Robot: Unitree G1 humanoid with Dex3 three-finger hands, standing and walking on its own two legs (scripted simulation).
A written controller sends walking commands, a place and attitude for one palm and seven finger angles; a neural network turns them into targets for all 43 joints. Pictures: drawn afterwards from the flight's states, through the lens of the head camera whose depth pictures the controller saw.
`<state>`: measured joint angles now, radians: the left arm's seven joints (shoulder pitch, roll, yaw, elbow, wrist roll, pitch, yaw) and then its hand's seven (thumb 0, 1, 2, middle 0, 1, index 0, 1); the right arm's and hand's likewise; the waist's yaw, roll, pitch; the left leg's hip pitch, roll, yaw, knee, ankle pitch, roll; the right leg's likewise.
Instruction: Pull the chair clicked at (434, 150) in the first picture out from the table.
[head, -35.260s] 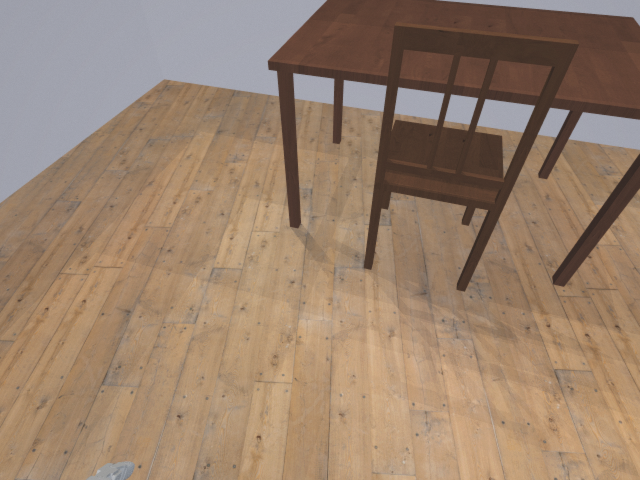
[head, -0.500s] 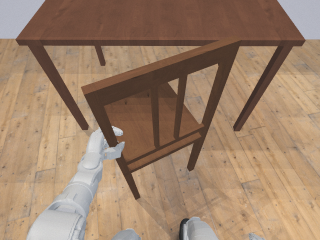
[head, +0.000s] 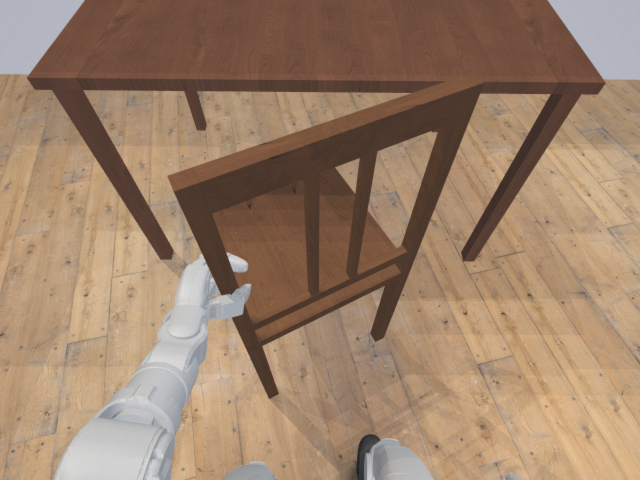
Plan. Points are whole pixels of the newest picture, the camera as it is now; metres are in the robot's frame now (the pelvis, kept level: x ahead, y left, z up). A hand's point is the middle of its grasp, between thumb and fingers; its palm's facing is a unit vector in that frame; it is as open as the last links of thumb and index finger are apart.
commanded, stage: step backward, pulling the chair out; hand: left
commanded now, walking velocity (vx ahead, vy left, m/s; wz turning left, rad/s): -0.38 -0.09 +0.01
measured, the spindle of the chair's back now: (312, 243) +0.46 +0.02 -0.05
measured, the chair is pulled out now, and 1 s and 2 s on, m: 0.27 0.28 0.36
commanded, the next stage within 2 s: none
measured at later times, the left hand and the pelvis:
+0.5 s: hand (234, 301) +0.35 +0.13 -0.05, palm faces +0.01 -0.98 -0.22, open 6.0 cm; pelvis -0.01 +0.00 +0.00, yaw +0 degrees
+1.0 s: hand (233, 303) +0.35 +0.13 -0.05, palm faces +0.02 -0.97 -0.23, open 6.1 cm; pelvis -0.01 -0.01 -0.01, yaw +0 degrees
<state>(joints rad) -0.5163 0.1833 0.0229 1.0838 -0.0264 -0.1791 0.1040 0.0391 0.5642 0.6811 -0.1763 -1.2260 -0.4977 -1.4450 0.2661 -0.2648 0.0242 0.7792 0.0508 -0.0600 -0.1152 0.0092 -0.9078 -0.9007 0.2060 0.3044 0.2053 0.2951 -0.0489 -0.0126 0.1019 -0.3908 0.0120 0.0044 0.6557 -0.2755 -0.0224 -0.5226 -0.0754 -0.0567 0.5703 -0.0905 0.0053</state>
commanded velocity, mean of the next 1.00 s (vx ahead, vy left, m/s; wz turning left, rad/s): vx -0.38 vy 0.00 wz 0.02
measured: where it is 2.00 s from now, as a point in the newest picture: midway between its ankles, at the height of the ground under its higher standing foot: outside the picture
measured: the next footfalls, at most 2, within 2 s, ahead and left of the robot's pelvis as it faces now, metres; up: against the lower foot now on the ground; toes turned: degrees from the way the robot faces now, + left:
right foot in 1.32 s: +0.09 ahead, -0.14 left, +0.00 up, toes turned -4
left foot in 1.98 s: -0.16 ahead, +0.12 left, +0.00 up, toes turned +0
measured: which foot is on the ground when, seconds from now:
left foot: down 0.00-1.00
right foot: down 0.00-1.00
